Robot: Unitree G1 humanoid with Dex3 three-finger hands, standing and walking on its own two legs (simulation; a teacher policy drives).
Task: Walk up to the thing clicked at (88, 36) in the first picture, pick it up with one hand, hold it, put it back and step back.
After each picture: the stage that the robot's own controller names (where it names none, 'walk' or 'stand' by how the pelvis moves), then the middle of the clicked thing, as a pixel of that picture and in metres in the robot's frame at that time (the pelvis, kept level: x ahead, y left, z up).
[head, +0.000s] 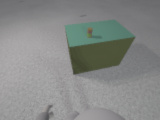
stand; (89, 32) +1.02 +0.08 -0.07
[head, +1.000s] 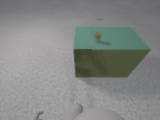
walk; (97, 37) +0.93 +0.04 -0.05
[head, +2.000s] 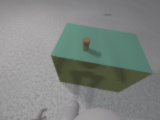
walk; (85, 44) +0.65 +0.12 -0.03
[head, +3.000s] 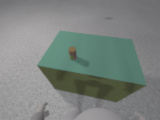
stand; (72, 53) +0.55 +0.20 -0.05
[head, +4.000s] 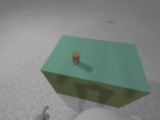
stand; (75, 58) +0.52 +0.18 -0.06
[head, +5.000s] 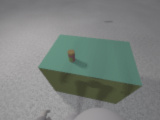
stand; (71, 56) +0.56 +0.22 -0.07
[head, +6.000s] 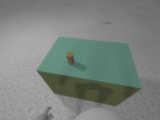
stand; (70, 58) +0.54 +0.23 -0.07
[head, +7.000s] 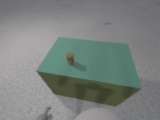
stand; (70, 58) +0.54 +0.23 -0.07
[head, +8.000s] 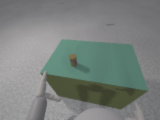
rise first; (73, 60) +0.52 +0.23 -0.07
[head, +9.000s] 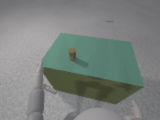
go down; (72, 54) +0.56 +0.22 -0.05
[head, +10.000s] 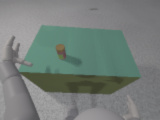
go down; (61, 52) +0.51 +0.23 -0.01
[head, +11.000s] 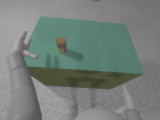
close in; (61, 46) +0.53 +0.21 +0.00
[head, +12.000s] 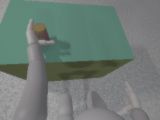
close; (42, 34) +0.56 +0.24 +0.05
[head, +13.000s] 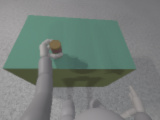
lift; (56, 49) +0.47 +0.19 +0.05
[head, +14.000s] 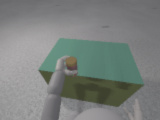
lift; (72, 67) +0.32 +0.15 +0.12
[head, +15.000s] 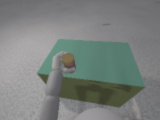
hold; (69, 63) +0.32 +0.15 +0.15
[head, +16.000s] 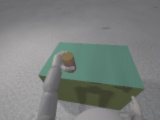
hold; (69, 63) +0.32 +0.15 +0.17
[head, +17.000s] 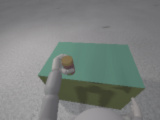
hold; (68, 65) +0.32 +0.16 +0.14
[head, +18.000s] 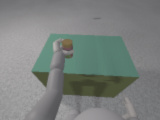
crouch; (67, 49) +0.45 +0.17 +0.13
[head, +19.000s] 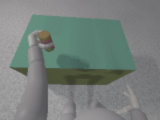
lower; (47, 41) +0.50 +0.26 +0.07
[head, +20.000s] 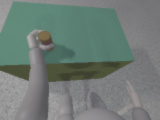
lower; (46, 41) +0.52 +0.22 +0.04
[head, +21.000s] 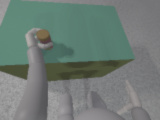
lower; (45, 40) +0.52 +0.22 +0.04
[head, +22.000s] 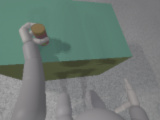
lower; (41, 35) +0.55 +0.23 +0.04
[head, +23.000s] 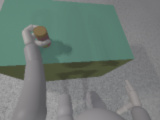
rest; (43, 37) +0.53 +0.22 +0.04
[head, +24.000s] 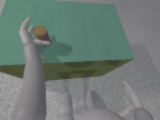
withdraw; (43, 37) +0.54 +0.22 +0.04
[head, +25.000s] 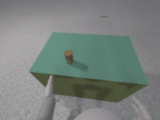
sink last; (69, 57) +0.49 +0.21 -0.01
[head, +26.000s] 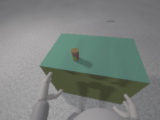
stand; (75, 54) +0.55 +0.21 -0.02
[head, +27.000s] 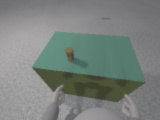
stand; (70, 54) +0.53 +0.22 -0.01
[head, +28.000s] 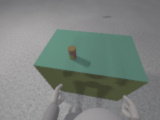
stand; (72, 53) +0.53 +0.20 -0.01
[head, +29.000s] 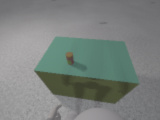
stand; (70, 58) +0.53 +0.23 -0.06
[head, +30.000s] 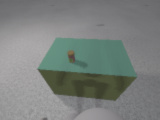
walk; (71, 56) +0.58 +0.23 -0.06
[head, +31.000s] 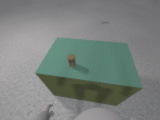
stand; (71, 61) +0.50 +0.21 -0.07
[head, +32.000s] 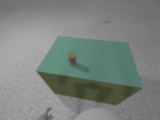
stand; (72, 59) +0.52 +0.20 -0.07
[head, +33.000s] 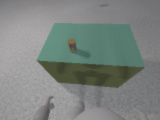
walk; (72, 46) +0.59 +0.21 -0.04
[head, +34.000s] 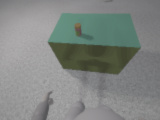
walk; (78, 29) +0.82 +0.20 -0.04
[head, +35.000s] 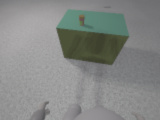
stand; (81, 20) +1.11 +0.23 -0.05
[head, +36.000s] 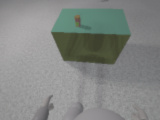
stand; (77, 21) +1.00 +0.26 -0.05
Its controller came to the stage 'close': yes
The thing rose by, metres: 0.25
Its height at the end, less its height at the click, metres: +0.00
